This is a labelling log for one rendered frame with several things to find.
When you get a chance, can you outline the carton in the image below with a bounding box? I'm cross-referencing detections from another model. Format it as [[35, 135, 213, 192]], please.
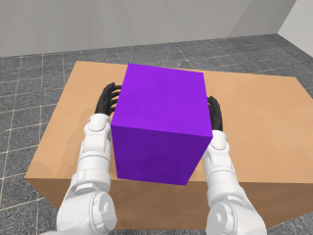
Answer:
[[111, 63, 213, 186]]

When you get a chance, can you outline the robot right upper arm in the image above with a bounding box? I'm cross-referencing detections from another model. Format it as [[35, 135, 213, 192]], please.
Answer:
[[205, 201, 267, 235]]

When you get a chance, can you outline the robot left forearm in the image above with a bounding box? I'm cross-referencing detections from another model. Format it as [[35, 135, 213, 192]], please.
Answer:
[[56, 114, 112, 231]]

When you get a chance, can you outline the pedestal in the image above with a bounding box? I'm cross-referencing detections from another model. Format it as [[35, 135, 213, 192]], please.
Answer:
[[24, 61, 313, 230]]

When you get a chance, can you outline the robot left hand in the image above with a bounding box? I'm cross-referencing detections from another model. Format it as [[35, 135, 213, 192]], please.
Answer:
[[95, 82, 122, 116]]

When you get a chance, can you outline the robot left upper arm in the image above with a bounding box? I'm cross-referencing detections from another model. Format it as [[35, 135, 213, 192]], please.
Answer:
[[40, 190, 117, 235]]

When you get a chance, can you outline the robot right hand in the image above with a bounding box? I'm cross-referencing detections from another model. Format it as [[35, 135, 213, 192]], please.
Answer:
[[206, 96, 223, 132]]

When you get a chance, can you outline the robot right forearm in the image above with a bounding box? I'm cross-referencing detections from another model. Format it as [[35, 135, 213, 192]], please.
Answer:
[[202, 130, 257, 212]]

